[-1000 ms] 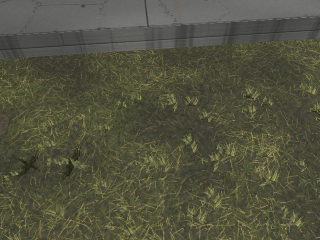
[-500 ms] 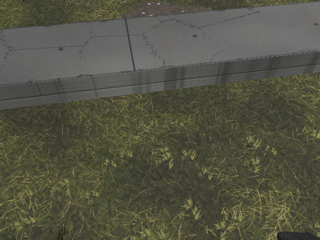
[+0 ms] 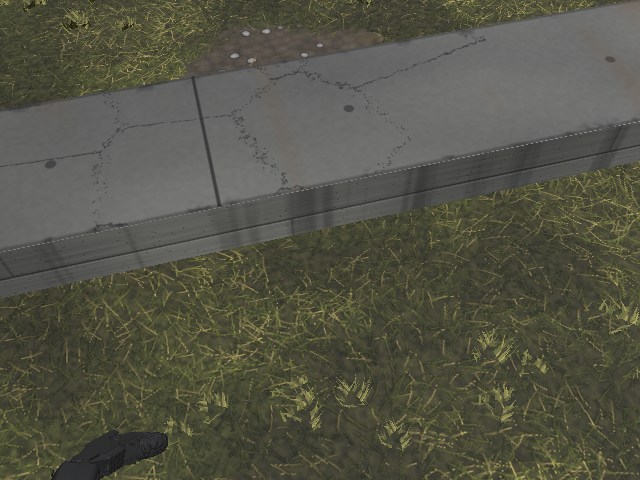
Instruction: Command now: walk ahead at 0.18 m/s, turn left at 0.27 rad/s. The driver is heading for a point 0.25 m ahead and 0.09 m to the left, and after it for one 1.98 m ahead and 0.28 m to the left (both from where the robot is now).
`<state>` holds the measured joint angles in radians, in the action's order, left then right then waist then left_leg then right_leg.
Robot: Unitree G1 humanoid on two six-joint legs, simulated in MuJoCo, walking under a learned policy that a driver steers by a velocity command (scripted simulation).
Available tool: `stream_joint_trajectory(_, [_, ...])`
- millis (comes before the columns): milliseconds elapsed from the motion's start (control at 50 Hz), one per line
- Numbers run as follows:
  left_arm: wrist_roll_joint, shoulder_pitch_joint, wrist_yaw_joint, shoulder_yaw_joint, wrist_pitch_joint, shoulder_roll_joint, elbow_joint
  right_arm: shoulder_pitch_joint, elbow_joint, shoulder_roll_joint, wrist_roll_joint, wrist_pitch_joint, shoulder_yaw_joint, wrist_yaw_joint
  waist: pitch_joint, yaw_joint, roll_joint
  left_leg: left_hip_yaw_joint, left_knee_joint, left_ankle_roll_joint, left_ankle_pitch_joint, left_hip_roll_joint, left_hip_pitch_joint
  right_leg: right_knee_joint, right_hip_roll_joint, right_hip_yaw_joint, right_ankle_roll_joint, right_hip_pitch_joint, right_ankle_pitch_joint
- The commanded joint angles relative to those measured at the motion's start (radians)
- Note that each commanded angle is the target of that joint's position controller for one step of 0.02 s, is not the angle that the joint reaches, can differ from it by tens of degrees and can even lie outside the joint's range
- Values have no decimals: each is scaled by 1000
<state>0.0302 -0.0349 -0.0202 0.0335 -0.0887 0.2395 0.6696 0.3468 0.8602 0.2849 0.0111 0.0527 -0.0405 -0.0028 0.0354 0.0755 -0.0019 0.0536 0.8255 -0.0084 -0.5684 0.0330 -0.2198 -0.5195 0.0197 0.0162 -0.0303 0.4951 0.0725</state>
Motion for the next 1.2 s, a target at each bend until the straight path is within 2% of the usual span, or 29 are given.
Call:
stream_joint_trajectory(20, [-21, -238, 21, 56, 34, 168, -20, 44, -73, 150, 26, -6, -34, -5, -361, -135, 133, 52, 451, -34, -92, -46, -455, 60, 375, -358, -256, -671, -553])
stream_joint_trajectory(40, [-27, -174, 25, 45, 40, 139, -15, 8, -77, 130, 18, -28, -35, -14, -260, -108, 93, 28, 420, -48, -28, -79, -456, 117, 332, -295, -232, -527, -398])
stream_joint_trajectory(60, [-23, -113, 26, 39, 44, 119, -13, 7, -77, 119, 10, -56, -40, -24, -189, -74, 100, 22, 381, -59, 20, -104, -398, 176, 301, -235, -212, -373, -252])
stream_joint_trajectory(100, [0, -36, 26, 46, 43, 133, -8, 47, -81, 82, 6, -96, -41, -39, -128, -28, 156, -23, 353, -74, 109, -98, -270, 269, 261, -134, -209, -166, -108])
stream_joint_trajectory(160, [-2, -13, 38, 52, 35, 144, 11, 14, -112, 72, -3, -106, -47, -42, -123, -26, 143, -32, 247, -62, 197, -116, -255, 293, 275, -60, -216, -154, -86])
stream_joint_trajectory(220, [-12, -13, 55, 61, 48, 167, 31, -55, -149, 66, -5, -104, -44, -27, -142, -48, 126, -46, 111, -42, 262, -130, -219, 291, 294, -19, -213, -196, -56])
stream_joint_trajectory(280, [-23, -25, 56, 69, 68, 193, 51, -93, -178, 83, -3, -109, -51, -10, -138, -62, 127, -76, 15, -21, 249, -120, -182, 274, 320, -4, -200, -242, -12])
stream_joint_trajectory(340, [-47, -15, 53, 75, 85, 207, 70, -71, -185, 84, -5, -111, -60, 6, -127, -37, 119, -121, -178, 25, 294, -91, -93, 197, 316, 26, -145, -270, 33])
stream_joint_trajectory(360, [-53, -31, 53, 73, 91, 191, 83, -43, -174, 93, -9, -109, -67, 6, -126, -29, 97, -131, -261, 52, 340, -63, -33, 135, 286, 52, -103, -253, 80])
stream_joint_trajectory(380, [-51, -77, 50, 66, 99, 154, 106, -12, -170, 133, -16, -106, -82, 0, -95, -29, 0, -48, -388, 94, 460, -84, 25, -5, 223, 109, -29, -191, 167])
stream_joint_trajectory(400, [-9, -105, 39, 49, 100, 91, 89, -10, -195, 245, -18, -104, -104, -22, -82, -79, -308, 291, -459, 197, 786, -329, 147, -322, 76, 209, 80, 55, 455])
stream_joint_trajectory(420, [-8, -10, 49, 57, 96, 121, 48, -24, -223, 277, -48, -86, -102, -16, -85, -30, -321, 440, -514, 352, 786, -433, 72, -523, -15, 60, 97, 180, 601])
stream_joint_trajectory(440, [-25, 30, 54, 68, 99, 154, 48, -36, -223, 233, -59, -63, -91, -8, -99, -17, -210, 370, -525, 336, 720, -389, 56, -616, 5, -18, 79, 185, 544])
stream_joint_trajectory(460, [-36, 5, 57, 72, 103, 153, 64, -90, -224, 202, -46, -47, -82, -9, -99, -51, -162, 289, -512, 278, 682, -337, 58, -626, 20, -43, 64, 187, 453])
stream_joint_trajectory(480, [-30, -27, 64, 76, 109, 149, 96, -142, -232, 160, -28, -43, -69, -12, -115, -73, -120, 234, -499, 228, 656, -299, 66, -619, 33, -54, 65, 174, 390])
stream_joint_trajectory(500, [-22, -45, 68, 78, 112, 152, 108, -175, -234, 133, -16, -42, -57, -17, -121, -87, -130, 196, -495, 213, 701, -281, 53, -625, 32, -50, 73, 145, 335])
stream_joint_trajectory(540, [-27, -68, 65, 77, 109, 139, 122, -179, -230, 96, -24, -38, -39, -24, -150, -101, -125, 149, -489, 213, 774, -254, 60, -614, 26, -52, 84, 80, 270])
stream_joint_trajectory(620, [-32, -35, 58, 54, 106, 97, 127, -172, -208, 99, -24, -39, -39, -30, -138, -72, -128, 137, -487, 216, 719, -244, 108, -342, 37, -55, 100, 0, 249])
stream_joint_trajectory(700, [-40, -43, 51, 51, 106, 119, 140, -177, -179, 111, -26, -50, -41, -19, -101, -49, -138, 179, -489, 243, 635, -253, 57, -174, 26, -29, 97, -124, 299])
stream_joint_trajectory(740, [-38, -75, 47, 48, 99, 111, 159, -201, -163, 93, -16, -52, -32, -16, -86, -73, -122, 184, -465, 224, 621, -236, 41, -22, 18, -16, 81, -196, 223])
stream_joint_trajectory(760, [-31, -102, 43, 44, 93, 103, 174, -203, -151, 83, -9, -52, -28, -15, -82, -96, -104, 171, -450, 194, 610, -214, 20, 114, 16, -12, 67, -269, 82])
stream_joint_trajectory(780, [-17, -121, 41, 44, 88, 124, 184, -180, -140, 69, -11, -47, -23, -14, -101, -94, -74, 162, -440, 152, 566, -186, -5, 151, 46, -53, 49, -354, -40])
stream_joint_trajectory(800, [-8, -140, 42, 52, 86, 179, 189, -158, -137, 54, -29, -38, -19, -9, -124, -65, 10, 113, -392, 108, 481, -127, -42, 119, 121, -117, 21, -419, -216])
stream_joint_trajectory(820, [-25, -110, 40, 61, 86, 205, 206, -130, -135, 47, -33, -32, -23, -3, -120, -16, 130, 41, -401, 73, 405, -55, -31, 85, 127, -114, -23, -369, -134])
stream_joint_trajectory(840, [-31, -81, 33, 50, 83, 146, 202, -182, -127, 58, -38, -33, -22, -4, -106, -49, 126, 19, -389, 50, 391, -42, 24, 113, 110, -116, -29, -292, 10])
stream_joint_trajectory(860, [-25, -71, 33, 43, 77, 124, 205, -223, -130, 69, -31, -38, -28, -7, -87, -61, 108, 16, -377, 48, 403, -44, 38, 128, 97, -110, -14, -260, 66])
stream_joint_trajectory(940, [-23, -88, 40, 34, 58, 124, 241, -223, -106, 53, -26, -59, -30, -17, -61, -71, 61, 33, -387, 65, 467, -59, 47, 123, 69, -80, 18, -254, 81])
stream_joint_trajectory(1060, [-25, -98, 52, 25, 67, 120, 282, -207, -46, 46, -22, -52, -34, -19, -38, -83, 9, 28, -403, 50, 463, -57, 31, 118, 53, -69, 14, -275, 99])
stream_joint_trajectory(1200, [-26, -101, 52, 18, 72, 109, 326, -188, 22, 51, -20, -48, -33, -27, -28, -83, -4, 23, -411, 43, 464, -59, 38, 122, 37, -58, 12, -281, 100])
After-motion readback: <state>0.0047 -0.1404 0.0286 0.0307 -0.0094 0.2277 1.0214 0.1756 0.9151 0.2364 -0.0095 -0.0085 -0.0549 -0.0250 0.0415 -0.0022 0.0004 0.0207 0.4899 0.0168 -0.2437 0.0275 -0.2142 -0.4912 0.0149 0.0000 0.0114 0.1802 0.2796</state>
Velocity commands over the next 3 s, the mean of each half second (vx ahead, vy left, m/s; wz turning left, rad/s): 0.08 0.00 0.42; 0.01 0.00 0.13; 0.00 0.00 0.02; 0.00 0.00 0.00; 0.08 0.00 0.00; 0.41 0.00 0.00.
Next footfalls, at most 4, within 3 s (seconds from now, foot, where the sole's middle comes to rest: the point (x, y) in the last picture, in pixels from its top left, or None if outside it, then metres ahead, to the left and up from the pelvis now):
0.38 left None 0.08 0.14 -0.76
0.78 right None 0.13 -0.09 -0.76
3.00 right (301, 435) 0.53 0.05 -0.76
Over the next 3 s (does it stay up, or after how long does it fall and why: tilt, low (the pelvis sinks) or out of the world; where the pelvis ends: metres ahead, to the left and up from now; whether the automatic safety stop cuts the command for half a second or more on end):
stays up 0.32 0.09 -0.01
